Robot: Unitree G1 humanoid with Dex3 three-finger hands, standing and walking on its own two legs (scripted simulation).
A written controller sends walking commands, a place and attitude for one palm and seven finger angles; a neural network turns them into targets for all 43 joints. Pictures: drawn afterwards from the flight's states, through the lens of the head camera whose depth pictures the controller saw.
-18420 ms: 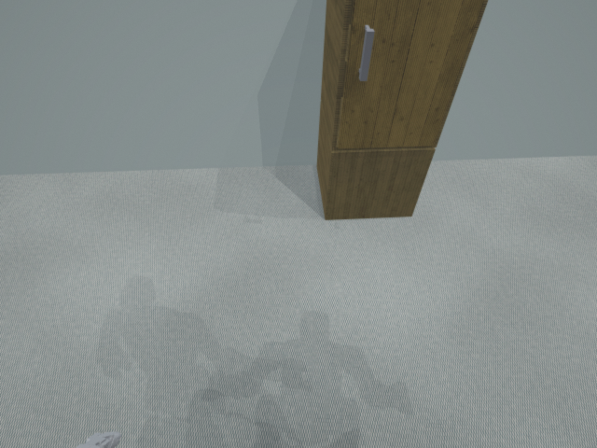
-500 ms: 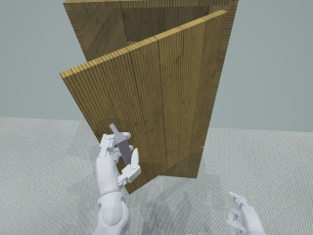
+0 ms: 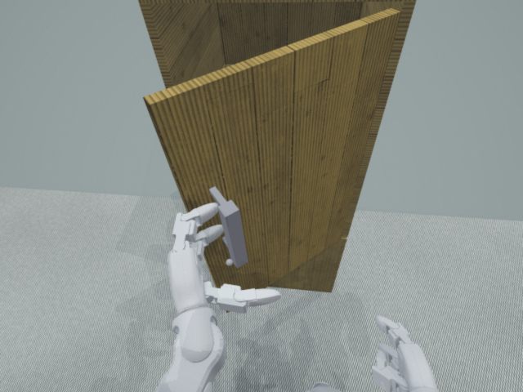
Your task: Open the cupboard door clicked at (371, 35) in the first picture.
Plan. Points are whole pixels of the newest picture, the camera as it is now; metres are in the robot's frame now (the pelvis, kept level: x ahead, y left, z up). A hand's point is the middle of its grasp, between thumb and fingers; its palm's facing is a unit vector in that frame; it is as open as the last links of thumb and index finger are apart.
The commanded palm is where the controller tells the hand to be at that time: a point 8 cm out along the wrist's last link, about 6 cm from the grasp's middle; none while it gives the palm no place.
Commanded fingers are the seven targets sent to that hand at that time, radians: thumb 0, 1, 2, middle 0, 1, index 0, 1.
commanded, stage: open thumb and fingers to let go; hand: left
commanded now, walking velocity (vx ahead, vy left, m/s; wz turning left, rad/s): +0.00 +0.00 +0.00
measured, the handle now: (228, 228) +0.35 +0.07 +0.07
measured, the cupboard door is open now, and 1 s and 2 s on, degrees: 40 40 40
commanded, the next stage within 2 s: slide the hand sideways off the handle in 0.16 s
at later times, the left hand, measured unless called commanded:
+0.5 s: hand (228, 277) +0.26 +0.06 +0.08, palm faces -0.20 -0.98 -0.01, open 16.6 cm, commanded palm +0.24 +0.10 +0.07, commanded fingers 0.00 -0.50 0.30 -0.15 -0.30 -0.15 -0.30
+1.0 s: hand (201, 299) +0.23 +0.09 +0.08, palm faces -0.12 -0.99 +0.01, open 16.3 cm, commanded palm +0.20 +0.15 +0.07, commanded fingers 0.00 -0.50 0.30 -0.15 -0.30 -0.15 -0.30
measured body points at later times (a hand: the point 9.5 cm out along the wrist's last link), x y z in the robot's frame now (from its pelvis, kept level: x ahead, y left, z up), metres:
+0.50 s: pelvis +0.00 +0.04 +0.00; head +0.03 +0.03 +0.45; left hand +0.27 +0.11 +0.08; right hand +0.17 -0.17 -0.09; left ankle -0.01 +0.16 -0.69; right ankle +0.05 -0.08 -0.69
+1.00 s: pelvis +0.02 +0.04 -0.01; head +0.07 +0.04 +0.44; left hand +0.23 +0.15 +0.08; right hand +0.21 -0.16 -0.08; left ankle -0.01 +0.16 -0.69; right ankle +0.05 -0.08 -0.69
